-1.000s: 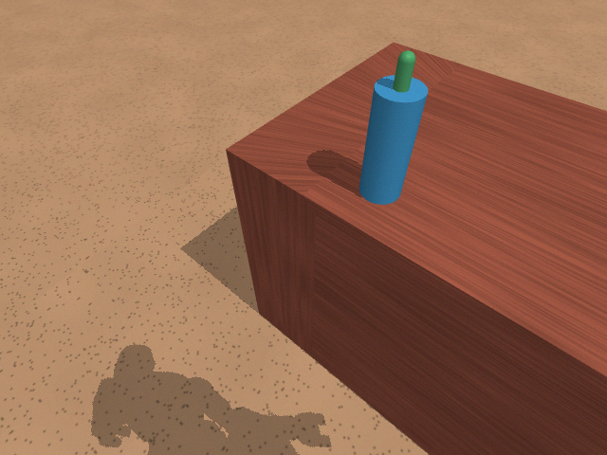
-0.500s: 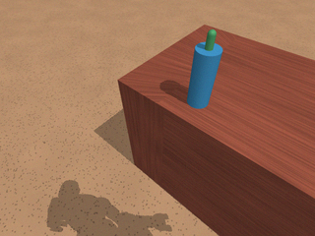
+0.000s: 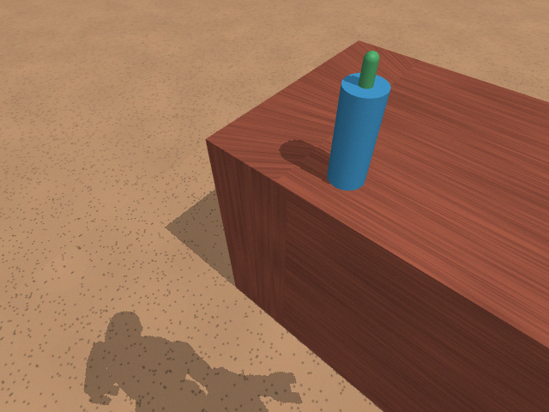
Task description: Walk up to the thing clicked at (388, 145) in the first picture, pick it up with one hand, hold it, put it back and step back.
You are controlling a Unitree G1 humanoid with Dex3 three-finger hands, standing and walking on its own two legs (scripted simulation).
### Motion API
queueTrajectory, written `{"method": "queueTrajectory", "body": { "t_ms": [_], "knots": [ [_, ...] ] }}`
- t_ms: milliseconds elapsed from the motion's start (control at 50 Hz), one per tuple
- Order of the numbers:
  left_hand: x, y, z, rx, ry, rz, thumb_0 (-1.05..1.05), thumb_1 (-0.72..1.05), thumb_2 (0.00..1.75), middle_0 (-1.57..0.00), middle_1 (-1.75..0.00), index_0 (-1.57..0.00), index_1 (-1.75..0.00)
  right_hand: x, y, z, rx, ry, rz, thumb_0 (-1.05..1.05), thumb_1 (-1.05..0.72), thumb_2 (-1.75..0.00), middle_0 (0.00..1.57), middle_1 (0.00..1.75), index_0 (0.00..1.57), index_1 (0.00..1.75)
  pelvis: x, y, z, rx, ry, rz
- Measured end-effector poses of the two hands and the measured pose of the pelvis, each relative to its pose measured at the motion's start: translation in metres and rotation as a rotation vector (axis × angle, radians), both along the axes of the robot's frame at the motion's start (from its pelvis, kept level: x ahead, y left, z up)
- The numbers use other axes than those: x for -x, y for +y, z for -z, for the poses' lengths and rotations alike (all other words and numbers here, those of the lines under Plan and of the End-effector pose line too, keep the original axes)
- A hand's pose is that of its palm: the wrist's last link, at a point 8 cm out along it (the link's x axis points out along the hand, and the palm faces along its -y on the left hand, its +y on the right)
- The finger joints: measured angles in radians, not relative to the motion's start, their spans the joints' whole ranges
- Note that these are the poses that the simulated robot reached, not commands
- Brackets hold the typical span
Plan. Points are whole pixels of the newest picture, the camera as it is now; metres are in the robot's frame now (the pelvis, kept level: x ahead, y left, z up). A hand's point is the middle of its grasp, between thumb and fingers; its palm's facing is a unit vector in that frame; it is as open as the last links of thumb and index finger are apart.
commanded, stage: stand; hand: left
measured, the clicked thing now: (357, 124) +0.57 -0.14 +0.10
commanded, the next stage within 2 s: walk up in 0.12 s
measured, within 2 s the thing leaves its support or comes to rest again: neither
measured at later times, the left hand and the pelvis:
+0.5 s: hand out of the picture +0.16 +0.21 -0.15, palm faces -0.25 -0.85 -0.46, open 7.4 cm; pelvis +0.04 -0.06 -0.03, yaw -16 degrees
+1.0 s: hand (182, 315) +0.34 +0.20 -0.18, palm faces -0.48 -0.74 -0.47, open 7.4 cm; pelvis +0.09 +0.01 -0.04, yaw -29 degrees
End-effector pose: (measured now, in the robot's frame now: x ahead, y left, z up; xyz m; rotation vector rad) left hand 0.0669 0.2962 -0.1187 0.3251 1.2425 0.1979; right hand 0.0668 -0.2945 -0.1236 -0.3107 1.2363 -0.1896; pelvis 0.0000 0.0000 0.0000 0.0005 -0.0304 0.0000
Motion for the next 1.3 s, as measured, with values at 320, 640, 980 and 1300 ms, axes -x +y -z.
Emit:
{"method": "queueTrajectory", "body": {
  "t_ms": [320,640,980,1300],
  "knots": [
    [-0.040,-0.005,-0.005,-0.032,0.046,0.147,0.01,0.90,0.90,-0.20,-0.30,-0.20,-0.30,0.017,-0.050,-0.005,0.045,-0.153,0.155,0.00,-0.90,-0.90,0.21,0.30,0.21,0.30,-0.014,-0.020,0.012,-0.020,-0.008,0.158],
    [-0.129,-0.073,-0.019,-0.137,-0.026,0.347,0.00,0.90,0.90,-0.21,-0.30,-0.20,-0.30,0.010,-0.104,0.017,0.011,-0.090,0.290,0.01,-0.91,-0.90,0.20,0.30,0.20,0.30,-0.062,-0.067,0.021,-0.006,-0.005,0.356],
    [-0.277,-0.057,0.019,-0.100,-0.172,0.591,0.01,0.90,0.90,-0.20,-0.30,-0.20,-0.30,0.018,-0.025,0.018,0.085,-0.116,0.430,0.00,-0.91,-0.90,0.20,0.30,0.21,0.30,-0.094,0.004,0.047,0.002,-0.001,0.500],
    [-0.268,-0.090,0.018,-0.027,-0.149,0.750,0.01,0.90,0.90,-0.20,-0.30,-0.20,-0.30,0.150,-0.006,0.000,0.176,-0.083,0.577,0.00,-0.90,-0.90,0.21,0.30,0.21,0.30,-0.056,0.013,0.045,0.017,0.000,0.647]
  ]
}}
